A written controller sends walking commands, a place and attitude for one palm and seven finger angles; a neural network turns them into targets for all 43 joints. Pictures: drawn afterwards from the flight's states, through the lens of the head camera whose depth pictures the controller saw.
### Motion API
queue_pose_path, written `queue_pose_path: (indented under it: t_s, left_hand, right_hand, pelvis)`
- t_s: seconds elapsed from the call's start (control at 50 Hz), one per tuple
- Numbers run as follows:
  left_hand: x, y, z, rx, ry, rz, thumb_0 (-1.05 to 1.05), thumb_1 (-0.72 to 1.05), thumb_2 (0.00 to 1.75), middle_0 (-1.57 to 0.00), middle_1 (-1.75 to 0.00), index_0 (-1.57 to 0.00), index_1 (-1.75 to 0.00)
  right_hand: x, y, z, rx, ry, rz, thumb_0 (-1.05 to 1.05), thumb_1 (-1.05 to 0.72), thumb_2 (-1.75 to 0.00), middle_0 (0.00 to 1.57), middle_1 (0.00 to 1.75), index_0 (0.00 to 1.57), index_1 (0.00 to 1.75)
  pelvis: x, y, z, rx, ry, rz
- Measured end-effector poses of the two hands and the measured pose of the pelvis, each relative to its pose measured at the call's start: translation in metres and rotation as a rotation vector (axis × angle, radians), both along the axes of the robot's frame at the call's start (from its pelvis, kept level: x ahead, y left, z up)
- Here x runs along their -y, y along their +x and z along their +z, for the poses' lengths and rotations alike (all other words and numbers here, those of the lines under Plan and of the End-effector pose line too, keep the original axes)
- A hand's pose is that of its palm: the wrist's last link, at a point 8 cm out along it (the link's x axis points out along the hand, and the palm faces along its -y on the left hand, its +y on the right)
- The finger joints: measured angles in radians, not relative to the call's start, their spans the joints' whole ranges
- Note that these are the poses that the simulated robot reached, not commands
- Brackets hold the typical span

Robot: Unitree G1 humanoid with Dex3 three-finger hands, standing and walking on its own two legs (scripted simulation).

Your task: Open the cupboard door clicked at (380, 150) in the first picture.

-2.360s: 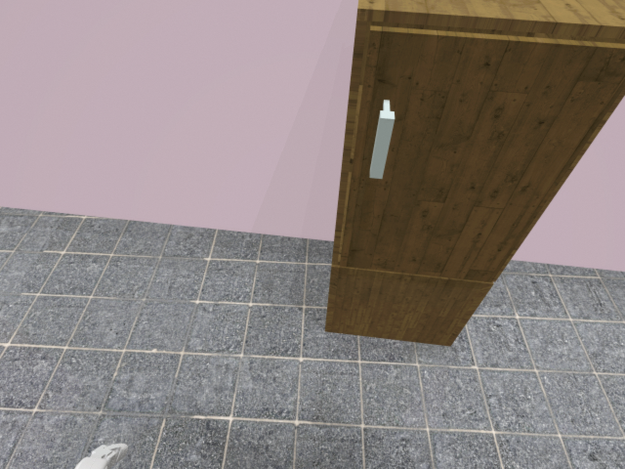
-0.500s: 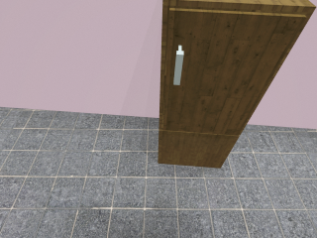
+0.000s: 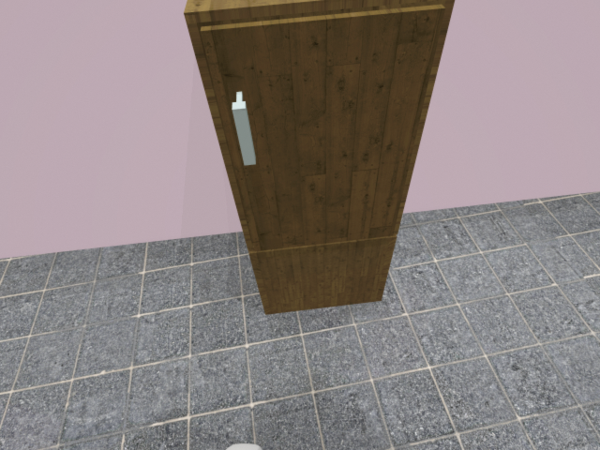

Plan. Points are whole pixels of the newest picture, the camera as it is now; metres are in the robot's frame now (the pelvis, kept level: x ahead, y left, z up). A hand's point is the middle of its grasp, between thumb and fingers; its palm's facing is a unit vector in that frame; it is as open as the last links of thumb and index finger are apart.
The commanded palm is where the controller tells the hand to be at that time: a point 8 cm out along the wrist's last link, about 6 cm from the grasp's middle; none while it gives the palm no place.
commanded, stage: turn to face it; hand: left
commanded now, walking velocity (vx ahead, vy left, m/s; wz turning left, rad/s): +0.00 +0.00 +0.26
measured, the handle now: (244, 128) +0.64 +0.14 +0.08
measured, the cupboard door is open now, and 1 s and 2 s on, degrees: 0 0 0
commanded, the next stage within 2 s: take the last steps up to it in 0.16 s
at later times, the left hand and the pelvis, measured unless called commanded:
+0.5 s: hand out of the picture -0.03 +0.20 -0.18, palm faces +0.09 -0.99 -0.14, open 7.4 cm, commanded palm none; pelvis +0.02 +0.04 +0.00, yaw +3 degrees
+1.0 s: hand out of the picture +0.11 +0.16 -0.17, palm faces +0.14 -0.96 -0.23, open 7.2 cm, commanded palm none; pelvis +0.07 -0.02 +0.00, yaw +6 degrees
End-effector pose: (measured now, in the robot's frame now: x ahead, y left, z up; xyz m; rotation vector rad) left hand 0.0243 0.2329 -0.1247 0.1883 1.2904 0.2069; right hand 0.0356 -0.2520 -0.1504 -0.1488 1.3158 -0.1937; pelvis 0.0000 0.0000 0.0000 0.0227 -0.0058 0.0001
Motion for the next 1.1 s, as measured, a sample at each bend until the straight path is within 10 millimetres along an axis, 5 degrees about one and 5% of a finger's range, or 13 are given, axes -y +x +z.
queue_pose_path:
  t_s: [0.16,0.34,0.52,0.62,0.76,0.94,1.1]
  left_hand:
    - [0.0,-0.002,-0.014,0.027,-0.04,0.04,0.01,0.92,0.89,-0.21,-0.3,-0.2,-0.3]
    - [-0.017,-0.036,-0.033,-0.049,-0.094,0.117,0.01,0.91,0.89,-0.2,-0.3,-0.2,-0.3]
    - [-0.019,-0.063,-0.028,-0.208,-0.13,0.073,0.01,0.91,0.89,-0.2,-0.3,-0.2,-0.3]
    - [-0.016,-0.041,-0.022,-0.211,-0.12,0.058,0.01,0.91,0.89,-0.2,-0.3,-0.2,-0.3]
    - [0.009,0.029,-0.028,-0.085,-0.076,0.031,0.01,0.91,0.89,-0.2,-0.3,-0.2,-0.3]
    - [0.027,0.072,-0.018,0.018,-0.028,0.073,0.01,0.94,0.89,-0.2,-0.3,-0.2,-0.3]
    - [0.01,0.048,-0.021,-0.012,-0.027,0.117,0.01,0.92,0.89,-0.21,-0.3,-0.2,-0.3]
  right_hand:
    - [-0.02,-0.019,0.001,-0.077,0.006,0.023,0.01,-0.91,-0.89,0.2,0.3,0.19,0.3]
    - [-0.067,-0.016,0.006,-0.079,0.012,0.087,0.01,-0.92,-0.89,0.2,0.3,0.2,0.3]
    - [-0.079,-0.025,0.009,-0.088,0.016,0.034,0.01,-0.92,-0.89,0.2,0.3,0.2,0.3]
    - [-0.066,-0.04,0.012,-0.142,0.012,-0.004,0.0,-0.91,-0.89,0.2,0.3,0.2,0.3]
    - [-0.024,-0.045,-0.001,-0.23,0.017,-0.041,0.0,-0.91,-0.89,0.2,0.3,0.2,0.3]
    - [0.006,0.024,-0.004,-0.174,0.008,0.039,0.0,-0.91,-0.89,0.2,0.3,0.19,0.3]
    - [-0.008,0.101,0.004,-0.002,-0.002,0.129,0.0,-0.91,-0.89,0.2,0.3,0.19,0.3]
  pelvis:
    - [-0.005,0.007,-0.003,0.015,-0.029,0.044]
    - [-0.029,0.008,-0.005,0.027,-0.035,0.084]
    - [-0.041,0.017,-0.001,0.001,-0.012,0.05]
    - [-0.03,0.028,0.002,-0.007,-0.018,0.047]
    - [0.005,0.054,-0.01,0.004,-0.006,0.044]
    - [0.027,0.072,-0.006,0.016,-0.024,0.095]
    - [0.011,0.06,-0.005,0.013,-0.023,0.103]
